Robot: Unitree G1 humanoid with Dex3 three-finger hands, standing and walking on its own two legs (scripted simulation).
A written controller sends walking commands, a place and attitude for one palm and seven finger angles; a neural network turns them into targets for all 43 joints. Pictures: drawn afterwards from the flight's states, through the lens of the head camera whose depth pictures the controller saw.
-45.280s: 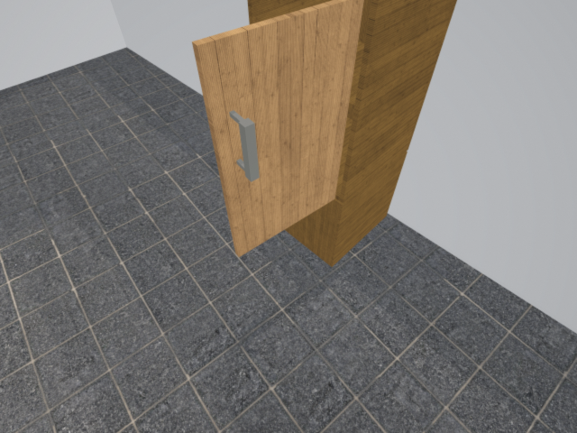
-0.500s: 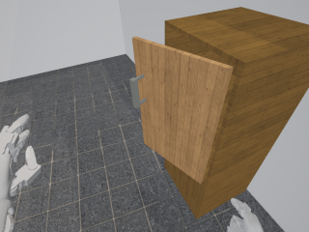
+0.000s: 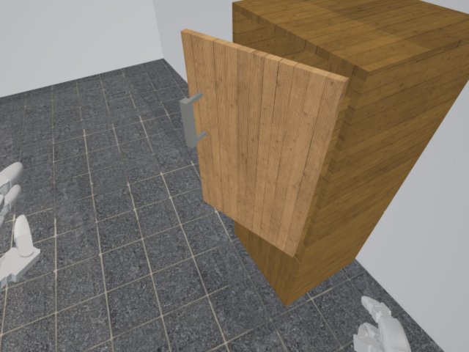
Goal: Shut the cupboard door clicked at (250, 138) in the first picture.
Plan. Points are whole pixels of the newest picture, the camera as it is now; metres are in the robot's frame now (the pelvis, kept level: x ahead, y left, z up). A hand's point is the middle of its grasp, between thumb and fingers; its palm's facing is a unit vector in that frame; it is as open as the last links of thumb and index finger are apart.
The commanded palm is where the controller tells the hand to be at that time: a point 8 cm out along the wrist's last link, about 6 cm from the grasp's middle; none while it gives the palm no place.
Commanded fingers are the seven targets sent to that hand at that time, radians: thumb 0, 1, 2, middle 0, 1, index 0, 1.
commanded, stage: step back with the hand held close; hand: left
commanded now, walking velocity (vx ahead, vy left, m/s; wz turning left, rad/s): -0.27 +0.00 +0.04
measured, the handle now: (194, 120) +0.64 +0.14 +0.05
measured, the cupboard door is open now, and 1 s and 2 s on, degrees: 22 22 22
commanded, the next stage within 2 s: stop stepping back and stand still in 1.06 s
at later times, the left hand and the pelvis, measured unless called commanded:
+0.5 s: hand out of the picture +0.12 +0.30 +0.17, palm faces +0.46 -0.77 -0.45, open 7.4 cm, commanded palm +0.05 +0.33 +0.18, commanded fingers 0.00 0.90 0.90 -0.20 -0.30 -0.20 -0.30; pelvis -0.08 +0.02 -0.01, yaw +1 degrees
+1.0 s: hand out of the picture +0.00 +0.29 +0.17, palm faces +0.50 -0.80 -0.33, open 7.4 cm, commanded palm -0.05 +0.32 +0.18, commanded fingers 0.00 0.90 0.90 -0.20 -0.30 -0.20 -0.30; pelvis -0.19 +0.02 -0.01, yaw +1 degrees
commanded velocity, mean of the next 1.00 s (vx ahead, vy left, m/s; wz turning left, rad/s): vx -0.36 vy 0.00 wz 0.04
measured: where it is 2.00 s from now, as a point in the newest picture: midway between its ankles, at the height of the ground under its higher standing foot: outside the picture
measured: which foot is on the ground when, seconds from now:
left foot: down 0.00-0.84, up 0.86-0.98, down 1.00-1.00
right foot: down 0.00-0.44, up 0.46-0.58, down 0.60-1.00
